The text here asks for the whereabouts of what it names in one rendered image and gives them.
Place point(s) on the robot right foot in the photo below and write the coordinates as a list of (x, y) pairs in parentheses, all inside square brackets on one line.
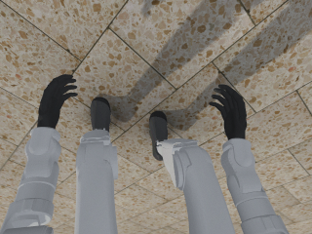
[(158, 130)]

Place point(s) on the right robot hand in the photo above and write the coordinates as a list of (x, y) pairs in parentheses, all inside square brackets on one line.
[(233, 111)]

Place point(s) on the right robot forearm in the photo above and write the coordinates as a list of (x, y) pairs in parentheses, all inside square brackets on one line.
[(249, 197)]

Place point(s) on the left robot hand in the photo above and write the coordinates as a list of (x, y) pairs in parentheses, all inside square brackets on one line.
[(53, 99)]

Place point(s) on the right robot shin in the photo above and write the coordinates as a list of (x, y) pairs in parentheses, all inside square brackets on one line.
[(175, 144)]

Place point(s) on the left robot forearm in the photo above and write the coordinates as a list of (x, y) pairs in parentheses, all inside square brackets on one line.
[(33, 204)]

